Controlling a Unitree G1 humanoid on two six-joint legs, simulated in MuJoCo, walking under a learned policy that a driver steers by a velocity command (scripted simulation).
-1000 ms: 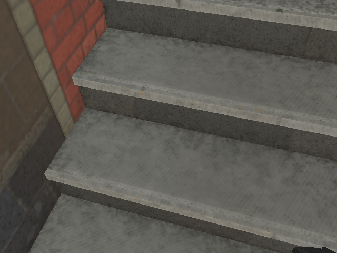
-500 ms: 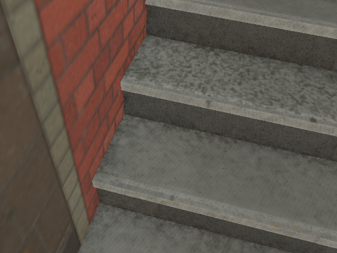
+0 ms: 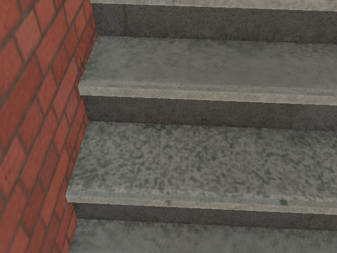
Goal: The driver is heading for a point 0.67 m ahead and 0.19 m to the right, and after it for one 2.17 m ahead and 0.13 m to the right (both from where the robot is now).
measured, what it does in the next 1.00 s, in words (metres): climbs, turning right: left foot 0.17 m higher, then right foot 0.17 m higher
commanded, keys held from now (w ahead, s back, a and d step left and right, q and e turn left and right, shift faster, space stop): w+e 0.86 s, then q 0.14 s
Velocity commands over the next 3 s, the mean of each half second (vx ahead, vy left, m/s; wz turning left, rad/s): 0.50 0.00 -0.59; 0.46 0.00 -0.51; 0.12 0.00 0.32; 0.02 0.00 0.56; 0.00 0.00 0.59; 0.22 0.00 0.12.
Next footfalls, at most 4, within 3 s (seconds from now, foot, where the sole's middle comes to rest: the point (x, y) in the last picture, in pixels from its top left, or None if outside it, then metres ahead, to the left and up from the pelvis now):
0.34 left None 0.37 0.15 -0.51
0.90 right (263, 179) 0.63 -0.21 -0.34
1.42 left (224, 71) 0.94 -0.08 -0.16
1.92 right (325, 96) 0.84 -0.39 -0.16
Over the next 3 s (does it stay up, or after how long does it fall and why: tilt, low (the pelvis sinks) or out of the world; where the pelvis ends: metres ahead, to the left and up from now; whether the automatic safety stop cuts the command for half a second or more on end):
stays up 0.86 -0.28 0.59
